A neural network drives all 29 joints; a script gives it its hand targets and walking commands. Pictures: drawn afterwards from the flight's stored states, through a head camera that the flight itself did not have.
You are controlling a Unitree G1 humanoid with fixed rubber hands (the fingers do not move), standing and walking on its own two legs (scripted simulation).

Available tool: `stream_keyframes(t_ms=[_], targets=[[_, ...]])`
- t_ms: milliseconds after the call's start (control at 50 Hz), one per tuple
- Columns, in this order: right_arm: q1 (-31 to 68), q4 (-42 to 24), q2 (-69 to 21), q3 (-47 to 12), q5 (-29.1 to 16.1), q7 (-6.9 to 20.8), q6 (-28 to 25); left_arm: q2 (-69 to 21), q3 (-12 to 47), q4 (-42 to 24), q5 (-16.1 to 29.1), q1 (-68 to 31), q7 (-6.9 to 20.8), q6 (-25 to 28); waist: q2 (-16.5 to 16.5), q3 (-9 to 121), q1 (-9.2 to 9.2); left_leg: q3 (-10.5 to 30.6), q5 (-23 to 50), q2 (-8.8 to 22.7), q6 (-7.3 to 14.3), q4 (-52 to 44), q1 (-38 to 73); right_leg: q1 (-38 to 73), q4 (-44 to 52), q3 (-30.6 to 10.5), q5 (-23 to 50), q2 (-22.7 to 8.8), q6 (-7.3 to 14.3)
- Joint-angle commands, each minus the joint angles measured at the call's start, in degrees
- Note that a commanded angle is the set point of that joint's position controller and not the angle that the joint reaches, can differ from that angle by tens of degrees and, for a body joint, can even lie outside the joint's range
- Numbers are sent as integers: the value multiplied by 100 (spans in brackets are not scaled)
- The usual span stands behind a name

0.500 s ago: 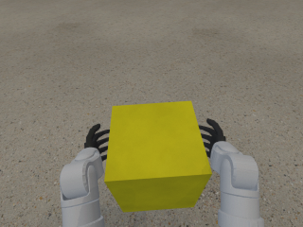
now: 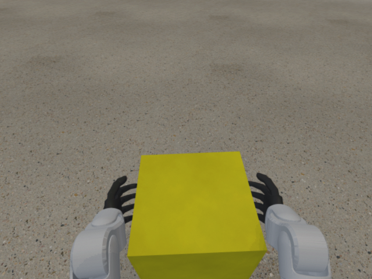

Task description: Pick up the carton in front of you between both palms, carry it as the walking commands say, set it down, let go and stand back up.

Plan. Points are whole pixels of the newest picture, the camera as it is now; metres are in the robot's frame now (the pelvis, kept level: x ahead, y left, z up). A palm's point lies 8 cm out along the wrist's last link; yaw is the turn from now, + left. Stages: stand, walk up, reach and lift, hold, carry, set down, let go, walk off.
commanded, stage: carry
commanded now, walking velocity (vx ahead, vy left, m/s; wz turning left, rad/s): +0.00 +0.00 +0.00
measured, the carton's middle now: (193, 224) +0.26 -0.01 +0.00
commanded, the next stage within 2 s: none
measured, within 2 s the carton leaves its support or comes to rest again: neither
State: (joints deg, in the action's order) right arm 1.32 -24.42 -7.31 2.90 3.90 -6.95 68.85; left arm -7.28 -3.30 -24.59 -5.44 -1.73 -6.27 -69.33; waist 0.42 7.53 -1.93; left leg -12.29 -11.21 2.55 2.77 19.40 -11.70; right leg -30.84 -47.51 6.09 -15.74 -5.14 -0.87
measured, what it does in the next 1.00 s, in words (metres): walks ahead: right foot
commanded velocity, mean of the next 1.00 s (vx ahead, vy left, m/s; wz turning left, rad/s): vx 0.00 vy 0.00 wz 0.00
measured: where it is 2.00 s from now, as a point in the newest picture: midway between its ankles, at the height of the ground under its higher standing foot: outside the picture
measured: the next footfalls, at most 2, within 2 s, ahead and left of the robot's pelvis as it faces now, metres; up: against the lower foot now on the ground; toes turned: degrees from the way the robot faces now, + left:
right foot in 0.16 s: +0.26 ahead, -0.12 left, +0.00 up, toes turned -10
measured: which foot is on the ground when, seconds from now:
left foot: down 0.00-1.00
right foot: up 0.00-0.14, down 0.16-1.00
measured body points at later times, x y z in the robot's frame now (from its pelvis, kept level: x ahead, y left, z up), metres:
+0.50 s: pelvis +0.17 -0.02 -0.02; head +0.15 -0.03 +0.43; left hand +0.42 +0.15 +0.07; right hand +0.44 -0.16 +0.07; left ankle +0.05 +0.09 -0.75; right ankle +0.22 -0.12 -0.75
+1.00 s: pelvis +0.15 +0.00 -0.02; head +0.12 -0.01 +0.43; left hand +0.41 +0.17 +0.04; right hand +0.43 -0.14 +0.04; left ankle +0.05 +0.08 -0.75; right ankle +0.22 -0.12 -0.75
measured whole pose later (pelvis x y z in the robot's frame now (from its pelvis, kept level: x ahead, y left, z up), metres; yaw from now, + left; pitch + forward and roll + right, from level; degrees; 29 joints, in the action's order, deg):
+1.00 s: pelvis +0.15 +0.00 -0.02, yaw +4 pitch +1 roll -1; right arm 6.2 -8.3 -7.4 4.6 9.7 -3.5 58.9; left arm -7.4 -5.0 -8.6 -9.9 -6.1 -3.1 -59.1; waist -0.9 6.6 -0.2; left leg -7.8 -25.4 2.6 0.4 30.9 -6.8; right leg -21.7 -31.7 12.8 -10.8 -5.5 0.8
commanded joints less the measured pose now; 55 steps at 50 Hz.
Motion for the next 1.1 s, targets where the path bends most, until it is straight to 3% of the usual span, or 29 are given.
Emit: stream_keyframes(t_ms=[0, 60, 100, 120, 140, 160, 180, 200, 240, 300, 320, 360, 440, 560, 700, 860, 1080], targets=[[2395, -591, -4916, -3911, -2041, 1180, -76, -4969, 3912, -634, 1854, -2350, 895, 127, -1082, 709, 139, 439, 2233, 1181, 271, -558, 563, 409, 1179, 358, 845, 201, -88], [2207, -655, -4695, -3799, -1923, 1108, 29, -4715, 3896, -758, 1951, -2320, 876, -7, -926, 721, 120, 212, 2447, 1093, 120, -40, 532, 955, 1708, 528, 1589, 245, -71], [2255, -658, -4480, -3698, -1838, 1056, 129, -4519, 3800, -660, 1960, -2193, 887, -108, -561, 689, 208, -51, 2176, 807, -196, 718, 416, 1662, 2674, 685, 2443, 263, -95], [2253, -613, -4363, -3642, -1785, 1029, 180, -4422, 3747, -637, 1952, -2222, 896, -165, -436, 829, 200, 7, 1906, 773, -361, 992, 95, 2341, 2678, 497, 2835, -28, -30], [2216, -563, -4235, -3580, -1728, 995, 234, -4285, 3680, -627, 1969, -2303, 907, -219, -26, 1070, 154, 111, 875, 636, -551, 1361, -379, 3065, 2361, -125, 4375, -657, 84], [2267, -512, -4188, -3577, -1730, 966, 293, -4220, 3599, -509, 1963, -2286, 902, -254, 593, 1279, 198, 369, -795, 398, -641, 1705, -748, 3532, 2184, -834, 5913, -1257, 468], [2297, -524, -4255, -3653, -1758, 949, 340, -4305, 3539, -360, 1973, -2269, 911, -253, 1060, 1555, 223, 525, -1709, 291, -615, 1858, -1005, 3922, 2195, -1236, 5926, -1688, 879], [2461, -708, -4457, -3808, -1880, 973, 324, -4573, 3565, -369, 2004, -2159, 939, -197, 1021, 1720, 226, 614, -1902, 290, -562, 1734, -874, 3790, 2435, -1348, 5371, -1643, 962], [2670, -733, -4939, -3969, -2019, 1048, 233, -5032, 3655, -411, 2075, -2344, 1006, -97, 854, 1835, 167, 704, -1688, 218, -479, 830, -409, 3443, 2578, -947, 4628, -1239, 787], [2668, -624, -5200, -3989, -1950, 1089, 95, -5262, 3753, -439, 2092, -2480, 1075, 25, 502, 1826, 189, 746, -136, 458, -486, 358, 195, 3081, 2242, -259, 3731, -786, 386], [2606, -560, -5200, -3961, -1899, 1089, 61, -5227, 3787, -485, 2099, -2535, 1092, 35, 193, 1689, 189, 782, 412, 580, -494, 445, 86, 3012, 2116, -65, 3571, -682, 331], [2609, -580, -5107, -3896, -1883, 1084, 47, -5177, 3826, -451, 2095, -2525, 1071, 48, 53, 1642, 192, 763, 1253, 676, -499, 669, 340, 2758, 1907, -69, 3846, -614, 366], [2373, -575, -4922, -3797, -1832, 1043, 75, -4990, 3824, -533, 2074, -2388, 998, 3, -132, 1550, 179, 761, 2011, 669, -463, 834, 282, 2624, 1568, 17, 4091, -552, 388], [2353, -343, -4782, -3707, -1795, 1094, 97, -4890, 3809, -368, 1961, -2422, 984, -35, -314, 1215, 171, 765, 2721, 727, -394, 889, 290, 2178, 1366, 150, 3373, -410, 297], [2623, 91, -4709, -3703, -1654, 1271, -187, -4815, 3731, 148, 1753, -2609, 1143, 229, -236, 1048, 153, 778, 2206, 705, -283, 866, 125, 2172, 1402, 116, 2885, -449, 254], [2935, 770, -4689, -3498, -1353, 1451, -909, -4710, 3393, 838, 1380, -2816, 1318, 941, -149, 960, 169, 827, 1253, 662, -214, 666, -39, 2252, 1633, 72, 2408, -508, 219], [3128, 2271, -4577, -2560, -582, 1608, -2062, -4635, 2618, 2269, 724, -3147, 1515, 2111, -130, 724, 189, 905, 426, 637, -127, 439, -212, 2051, 1903, 41, 1740, -513, 159]])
